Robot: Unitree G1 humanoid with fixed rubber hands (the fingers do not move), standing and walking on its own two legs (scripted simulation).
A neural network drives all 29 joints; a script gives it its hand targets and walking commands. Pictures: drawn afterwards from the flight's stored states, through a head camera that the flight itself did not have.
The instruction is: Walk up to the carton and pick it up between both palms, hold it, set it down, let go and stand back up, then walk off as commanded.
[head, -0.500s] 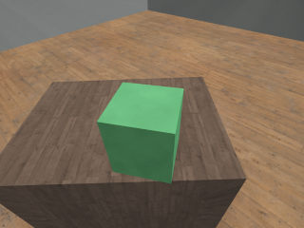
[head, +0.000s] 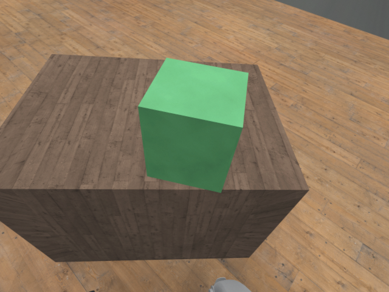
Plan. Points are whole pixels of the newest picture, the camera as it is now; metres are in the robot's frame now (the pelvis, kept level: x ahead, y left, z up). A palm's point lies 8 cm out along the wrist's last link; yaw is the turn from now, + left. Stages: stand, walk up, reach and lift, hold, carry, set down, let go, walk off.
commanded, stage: walk off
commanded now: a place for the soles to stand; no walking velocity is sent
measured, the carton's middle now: (194, 127) +0.51 +0.00 +0.03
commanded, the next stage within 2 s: stand in 1.90 s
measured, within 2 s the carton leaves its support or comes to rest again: neither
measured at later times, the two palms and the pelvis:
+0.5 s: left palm out of the picture +0.00 +0.25 -0.10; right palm out of the picture -0.05 -0.32 -0.12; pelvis -0.11 -0.03 -0.01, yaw +0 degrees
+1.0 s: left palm out of the picture -0.10 +0.25 -0.12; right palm out of the picture -0.12 -0.32 -0.07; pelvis -0.19 -0.03 +0.01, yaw +1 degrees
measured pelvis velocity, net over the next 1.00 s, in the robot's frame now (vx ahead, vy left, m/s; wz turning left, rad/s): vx -0.19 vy -0.03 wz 0.02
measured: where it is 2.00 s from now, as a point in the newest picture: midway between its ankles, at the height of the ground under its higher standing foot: outside the picture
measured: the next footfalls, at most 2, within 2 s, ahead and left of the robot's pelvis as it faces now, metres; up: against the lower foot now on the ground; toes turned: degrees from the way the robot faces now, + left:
right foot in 0.38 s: +0.00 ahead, -0.14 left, +0.00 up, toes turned +7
left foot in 0.68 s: -0.13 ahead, +0.08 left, +0.00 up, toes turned +2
